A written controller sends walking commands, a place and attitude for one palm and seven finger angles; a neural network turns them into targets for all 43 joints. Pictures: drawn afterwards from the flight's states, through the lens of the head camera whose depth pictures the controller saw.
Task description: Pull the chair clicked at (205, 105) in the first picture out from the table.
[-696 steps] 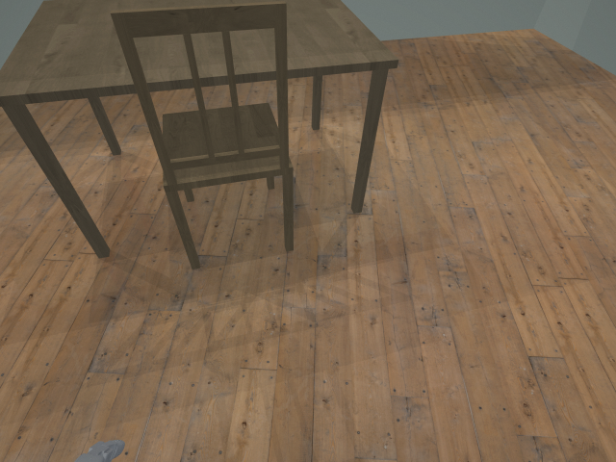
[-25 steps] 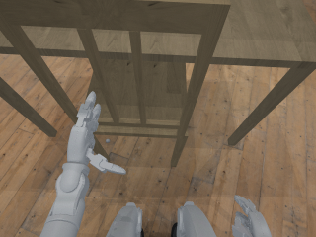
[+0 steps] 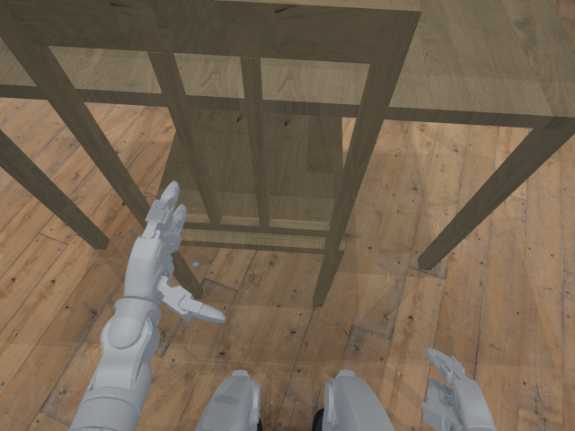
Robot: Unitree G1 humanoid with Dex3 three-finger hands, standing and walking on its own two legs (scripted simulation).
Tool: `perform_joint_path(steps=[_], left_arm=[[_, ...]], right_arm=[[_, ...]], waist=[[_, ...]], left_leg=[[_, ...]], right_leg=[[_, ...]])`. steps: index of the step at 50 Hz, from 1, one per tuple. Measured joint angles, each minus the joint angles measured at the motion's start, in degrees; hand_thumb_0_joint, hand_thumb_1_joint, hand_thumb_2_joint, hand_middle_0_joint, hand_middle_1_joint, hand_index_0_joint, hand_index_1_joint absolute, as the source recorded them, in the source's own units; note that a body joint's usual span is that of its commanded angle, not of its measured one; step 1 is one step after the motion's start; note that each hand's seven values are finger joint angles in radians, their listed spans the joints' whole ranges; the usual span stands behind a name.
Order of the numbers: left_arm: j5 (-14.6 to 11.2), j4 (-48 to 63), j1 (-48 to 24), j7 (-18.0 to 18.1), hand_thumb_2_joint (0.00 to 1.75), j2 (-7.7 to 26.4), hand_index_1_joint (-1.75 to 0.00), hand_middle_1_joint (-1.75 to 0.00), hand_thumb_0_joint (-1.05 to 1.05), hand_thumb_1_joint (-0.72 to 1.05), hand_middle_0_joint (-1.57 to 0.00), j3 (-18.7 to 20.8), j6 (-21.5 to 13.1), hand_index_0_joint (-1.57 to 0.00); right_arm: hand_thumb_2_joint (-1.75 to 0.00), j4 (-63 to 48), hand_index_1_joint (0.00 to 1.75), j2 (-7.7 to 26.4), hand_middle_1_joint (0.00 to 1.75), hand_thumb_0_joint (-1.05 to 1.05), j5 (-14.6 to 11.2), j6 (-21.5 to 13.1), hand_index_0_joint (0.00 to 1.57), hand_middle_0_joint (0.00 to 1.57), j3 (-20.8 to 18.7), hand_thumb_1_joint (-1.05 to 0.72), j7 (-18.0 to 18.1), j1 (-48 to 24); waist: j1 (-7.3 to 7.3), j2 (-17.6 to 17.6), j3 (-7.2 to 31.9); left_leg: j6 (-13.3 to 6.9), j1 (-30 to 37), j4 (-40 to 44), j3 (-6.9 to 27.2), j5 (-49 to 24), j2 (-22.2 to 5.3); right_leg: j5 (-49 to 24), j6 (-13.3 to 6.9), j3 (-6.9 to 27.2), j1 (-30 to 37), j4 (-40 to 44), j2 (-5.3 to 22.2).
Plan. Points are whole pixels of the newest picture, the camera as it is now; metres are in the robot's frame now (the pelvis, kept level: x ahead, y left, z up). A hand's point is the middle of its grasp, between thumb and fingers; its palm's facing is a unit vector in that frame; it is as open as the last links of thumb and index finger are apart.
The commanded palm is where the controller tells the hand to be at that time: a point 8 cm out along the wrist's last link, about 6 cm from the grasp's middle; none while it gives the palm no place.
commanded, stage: aim the fingers beside a spindle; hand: left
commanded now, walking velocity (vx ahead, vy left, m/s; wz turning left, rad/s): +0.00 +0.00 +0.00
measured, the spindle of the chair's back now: (196, 159) +0.48 +0.15 +0.05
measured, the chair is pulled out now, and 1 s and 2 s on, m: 0.00 0.00 0.00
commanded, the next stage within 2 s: none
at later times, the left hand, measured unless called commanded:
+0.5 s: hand (193, 258) +0.33 +0.13 +0.04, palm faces -0.04 -1.00 -0.04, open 16.9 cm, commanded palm +0.32 +0.19 +0.03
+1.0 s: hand (201, 266) +0.33 +0.13 -0.01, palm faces -0.08 -1.00 -0.02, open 16.9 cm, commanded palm +0.31 +0.18 +0.02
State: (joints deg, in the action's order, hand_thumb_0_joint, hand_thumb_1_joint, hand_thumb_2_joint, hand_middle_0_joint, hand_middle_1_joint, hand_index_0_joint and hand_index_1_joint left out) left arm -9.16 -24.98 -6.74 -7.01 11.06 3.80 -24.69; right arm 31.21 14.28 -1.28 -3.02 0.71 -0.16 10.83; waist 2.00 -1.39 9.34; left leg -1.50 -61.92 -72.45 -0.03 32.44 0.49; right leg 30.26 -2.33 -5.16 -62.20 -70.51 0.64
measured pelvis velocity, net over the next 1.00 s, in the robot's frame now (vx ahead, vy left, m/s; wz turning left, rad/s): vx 0.00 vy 0.00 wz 0.00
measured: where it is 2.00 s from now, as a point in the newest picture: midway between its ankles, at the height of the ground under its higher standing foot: outside the picture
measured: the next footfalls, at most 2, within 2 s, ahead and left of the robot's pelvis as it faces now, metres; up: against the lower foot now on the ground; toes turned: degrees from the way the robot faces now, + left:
none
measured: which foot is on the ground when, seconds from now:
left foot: down 0.00-1.00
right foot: down 0.00-1.00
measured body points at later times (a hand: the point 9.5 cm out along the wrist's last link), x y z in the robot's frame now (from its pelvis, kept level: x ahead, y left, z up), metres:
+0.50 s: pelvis +0.01 +0.00 +0.00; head +0.12 +0.00 +0.44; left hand +0.33 +0.19 +0.04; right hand +0.16 -0.25 -0.10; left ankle +0.02 +0.10 -0.63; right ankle +0.03 -0.10 -0.63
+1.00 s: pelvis +0.00 +0.00 +0.00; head +0.12 +0.00 +0.43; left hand +0.33 +0.19 +0.00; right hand +0.17 -0.24 -0.11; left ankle +0.02 +0.10 -0.63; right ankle +0.03 -0.10 -0.63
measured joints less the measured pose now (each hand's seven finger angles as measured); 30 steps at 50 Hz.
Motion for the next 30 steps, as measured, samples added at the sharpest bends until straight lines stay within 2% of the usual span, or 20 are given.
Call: perform_joint_path(steps=[2,4,8,11,15,19,21,24,27,30], left_arm=[[-0.47,0.98,1.33,-0.66,0.30,-0.38,-0.08,-0.08,-0.01,-0.50,-0.06,-0.70,0.97,-0.06],[-0.61,3.94,3.26,-0.51,0.30,-0.91,-0.08,-0.08,-0.02,-0.50,-0.06,-1.56,0.55,-0.06],[0.11,9.26,5.17,1.39,0.30,-1.17,-0.08,-0.08,-0.02,-0.50,-0.07,-1.85,-2.90,-0.06],[0.82,7.60,3.14,2.24,0.30,-0.80,-0.08,-0.08,-0.02,-0.50,-0.07,-1.02,-4.33,-0.06],[0.81,0.65,-0.41,0.85,0.30,-0.52,-0.08,-0.08,-0.01,-0.50,-0.06,-0.60,-1.44,-0.06],[0.29,0.37,0.84,-0.29,0.30,-1.01,-0.08,-0.08,-0.01,-0.50,-0.06,-1.03,1.42,-0.06],[0.27,4.14,2.97,0.47,0.30,-1.19,-0.08,-0.08,-0.02,-0.50,-0.06,-1.22,0.74,-0.06],[0.25,9.47,5.14,2.30,0.30,-0.98,-0.08,-0.08,-0.02,-0.50,-0.07,-0.95,-2.33,-0.06],[0.58,8.31,3.39,2.81,0.30,-0.36,-0.08,-0.08,-0.02,-0.50,-0.07,-0.02,-4.56,-0.06],[0.51,1.88,-0.52,1.42,0.30,0.17,-0.08,-0.08,-0.01,-0.50,-0.06,0.14,-3.02,-0.06]], right_arm=[[-0.90,-0.42,0.30,-0.03,0.30,0.01,-0.02,-0.21,0.20,0.20,-0.15,-0.90,0.31,0.23],[-0.90,-0.49,0.30,-0.20,0.30,0.01,0.18,-0.68,0.20,0.20,-0.43,-0.90,0.70,0.49],[-0.90,0.56,0.30,-0.47,0.30,0.01,0.79,-1.44,0.20,0.20,-0.56,-0.90,0.94,0.97],[-0.90,1.42,0.30,-0.32,0.30,0.01,0.81,-1.23,0.20,0.20,-0.33,-0.90,0.44,1.10],[-0.90,1.17,0.30,0.05,0.30,0.01,0.21,-0.24,0.20,0.20,0.05,-0.90,-0.12,0.78],[-0.90,-0.18,0.30,-0.12,0.30,0.01,0.15,-0.10,0.20,0.20,-0.24,-0.90,0.34,0.50],[-0.90,-0.52,0.30,-0.31,0.30,0.01,0.47,-0.52,0.20,0.20,-0.53,-0.90,0.73,0.61],[-0.90,0.12,0.30,-0.55,0.30,0.01,0.88,-1.15,0.20,0.20,-0.81,-0.90,0.87,1.00],[-0.90,1.39,0.30,-0.32,0.30,0.01,0.83,-1.11,0.20,0.20,-0.40,-0.90,0.52,1.24],[-0.90,1.84,0.30,0.07,0.30,0.01,0.28,-0.50,0.20,0.20,0.11,-0.90,0.08,1.03]], waist=[[0.17,-0.10,-0.49],[0.22,-0.08,-1.06],[0.05,0.06,-0.94],[-0.13,-0.12,0.02],[0.05,-0.19,0.51],[0.69,0.05,-0.61],[0.80,0.12,-1.24],[0.44,0.14,-1.30],[-0.10,-0.10,-0.17],[-0.21,-0.15,0.76]], left_leg=[[-0.02,-0.01,0.08,0.04,-0.02,-0.03],[-0.05,0.39,0.36,0.00,-0.06,-0.05],[-0.03,1.37,1.10,-0.09,-0.14,-0.01],[-0.03,1.29,1.02,0.03,-0.06,0.11],[-0.08,0.20,0.21,-0.02,0.16,0.13],[-0.14,-0.30,-0.10,-0.33,0.26,-0.10],[-0.13,0.05,0.15,-0.42,0.23,-0.20],[-0.08,1.16,1.04,-0.49,0.04,-0.16],[-0.09,1.44,1.37,-0.15,-0.05,0.03],[-0.07,0.51,0.65,0.19,0.13,0.17]], right_leg=[[-0.08,0.03,-0.03,0.03,0.16,-0.04],[-0.15,0.08,0.02,0.43,0.48,-0.07],[-0.21,0.16,0.14,1.34,1.13,-0.08],[-0.04,0.15,0.02,1.33,1.03,0.04],[0.20,0.11,0.05,0.21,0.18,0.09],[0.11,0.14,0.35,-0.46,-0.13,-0.13],[-0.01,0.17,0.45,-0.15,0.15,-0.24],[-0.16,0.23,0.56,0.91,0.95,-0.24],[-0.11,0.25,0.24,1.39,1.35,-0.08],[0.18,0.16,-0.11,0.66,0.74,0.09]])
